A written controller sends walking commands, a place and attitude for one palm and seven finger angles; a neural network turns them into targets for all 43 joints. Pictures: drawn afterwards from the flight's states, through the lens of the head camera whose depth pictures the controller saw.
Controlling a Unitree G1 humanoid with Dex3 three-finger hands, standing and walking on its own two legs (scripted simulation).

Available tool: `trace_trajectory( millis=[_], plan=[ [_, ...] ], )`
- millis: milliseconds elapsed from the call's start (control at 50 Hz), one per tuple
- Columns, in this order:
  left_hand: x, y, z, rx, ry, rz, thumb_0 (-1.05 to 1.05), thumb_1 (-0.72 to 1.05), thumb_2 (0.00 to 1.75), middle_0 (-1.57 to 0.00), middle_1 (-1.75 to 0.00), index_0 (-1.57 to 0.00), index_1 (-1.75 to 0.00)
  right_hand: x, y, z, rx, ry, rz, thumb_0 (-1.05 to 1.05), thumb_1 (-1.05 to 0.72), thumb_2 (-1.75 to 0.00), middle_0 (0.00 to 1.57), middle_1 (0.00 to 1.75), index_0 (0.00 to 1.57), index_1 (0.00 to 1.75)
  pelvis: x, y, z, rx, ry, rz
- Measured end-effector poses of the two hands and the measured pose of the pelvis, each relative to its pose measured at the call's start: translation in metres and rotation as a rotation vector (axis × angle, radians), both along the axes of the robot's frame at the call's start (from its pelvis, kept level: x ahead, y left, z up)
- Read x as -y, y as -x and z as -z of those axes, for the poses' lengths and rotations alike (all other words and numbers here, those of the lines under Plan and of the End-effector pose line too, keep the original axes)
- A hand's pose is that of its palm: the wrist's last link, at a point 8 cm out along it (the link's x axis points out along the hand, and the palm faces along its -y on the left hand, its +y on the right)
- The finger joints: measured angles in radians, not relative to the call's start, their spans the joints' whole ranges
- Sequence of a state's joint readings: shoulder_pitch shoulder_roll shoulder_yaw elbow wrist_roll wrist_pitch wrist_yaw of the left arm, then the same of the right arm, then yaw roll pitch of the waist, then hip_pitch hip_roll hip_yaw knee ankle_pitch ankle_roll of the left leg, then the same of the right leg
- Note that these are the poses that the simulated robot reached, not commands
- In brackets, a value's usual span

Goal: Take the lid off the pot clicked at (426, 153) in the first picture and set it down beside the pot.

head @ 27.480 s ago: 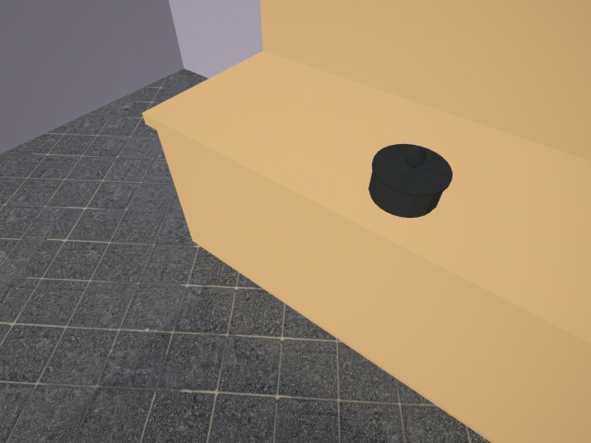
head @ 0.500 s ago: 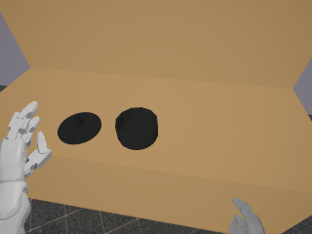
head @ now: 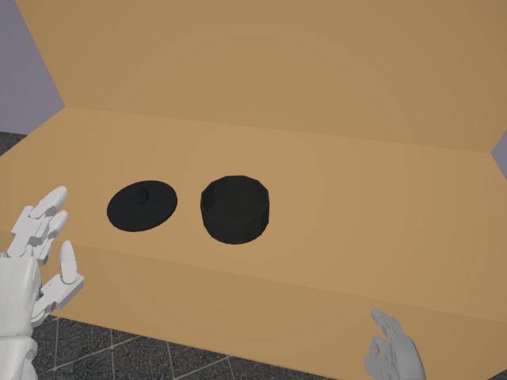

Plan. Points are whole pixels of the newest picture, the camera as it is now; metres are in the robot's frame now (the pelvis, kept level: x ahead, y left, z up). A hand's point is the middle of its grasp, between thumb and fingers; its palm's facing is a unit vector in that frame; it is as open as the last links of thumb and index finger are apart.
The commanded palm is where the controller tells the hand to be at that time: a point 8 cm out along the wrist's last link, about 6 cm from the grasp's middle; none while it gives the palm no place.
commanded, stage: step back with the hand held close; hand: left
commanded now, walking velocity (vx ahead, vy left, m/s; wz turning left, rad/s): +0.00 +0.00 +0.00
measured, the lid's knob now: (139, 195) +0.53 +0.37 -0.07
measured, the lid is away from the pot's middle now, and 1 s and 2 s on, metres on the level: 0.25 0.25 0.25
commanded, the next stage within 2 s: stop stepping back and stand still in 1.94 s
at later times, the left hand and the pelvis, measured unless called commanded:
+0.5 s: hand (52, 296) +0.16 +0.26 +0.15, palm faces +0.23 -0.82 -0.52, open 7.4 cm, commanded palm +0.10 +0.30 +0.17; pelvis -0.04 +0.03 -0.01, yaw -1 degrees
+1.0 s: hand (30, 328) +0.12 +0.26 +0.15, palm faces +0.32 -0.82 -0.48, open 7.4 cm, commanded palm +0.05 +0.30 +0.17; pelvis -0.08 +0.02 -0.02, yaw +0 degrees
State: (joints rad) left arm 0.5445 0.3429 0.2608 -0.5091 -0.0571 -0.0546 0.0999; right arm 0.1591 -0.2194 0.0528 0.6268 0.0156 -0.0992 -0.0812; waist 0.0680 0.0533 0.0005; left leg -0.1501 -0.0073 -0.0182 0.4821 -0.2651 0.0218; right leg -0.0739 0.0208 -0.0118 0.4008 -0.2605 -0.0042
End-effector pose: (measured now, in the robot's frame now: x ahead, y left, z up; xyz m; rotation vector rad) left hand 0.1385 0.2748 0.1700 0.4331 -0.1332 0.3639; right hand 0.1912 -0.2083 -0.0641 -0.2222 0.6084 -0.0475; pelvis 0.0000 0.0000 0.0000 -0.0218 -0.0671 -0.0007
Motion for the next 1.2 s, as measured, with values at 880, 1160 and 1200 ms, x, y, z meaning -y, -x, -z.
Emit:
trace_trajectory(
  millis=[880,1160,1200],
  plan=[
    [-0.019,0.053,0.0,0.12,-0.109,0.118,0.01,0.89,0.9,-0.21,-0.31,-0.21,-0.3,0.007,0.101,0.008,-0.068,0.083,0.106,0.02,-0.9,-0.9,0.21,0.3,0.21,0.3,-0.02,0.07,0.016,-0.072,0.012,-0.003],
    [-0.011,0.062,-0.002,0.157,-0.155,0.135,0.01,0.89,0.9,-0.21,-0.31,-0.21,-0.3,0.013,0.116,0.012,-0.07,0.074,0.096,0.02,-0.9,-0.9,0.21,0.3,0.21,0.3,-0.01,0.083,0.021,-0.073,0.002,-0.005],
    [-0.009,0.064,-0.003,0.174,-0.142,0.143,0.01,0.89,0.9,-0.21,-0.31,-0.21,-0.3,0.015,0.12,0.013,-0.088,0.084,0.093,0.02,-0.9,-0.9,0.21,0.3,0.21,0.3,-0.01,0.085,0.021,-0.076,0.002,-0.012]
  ],
)
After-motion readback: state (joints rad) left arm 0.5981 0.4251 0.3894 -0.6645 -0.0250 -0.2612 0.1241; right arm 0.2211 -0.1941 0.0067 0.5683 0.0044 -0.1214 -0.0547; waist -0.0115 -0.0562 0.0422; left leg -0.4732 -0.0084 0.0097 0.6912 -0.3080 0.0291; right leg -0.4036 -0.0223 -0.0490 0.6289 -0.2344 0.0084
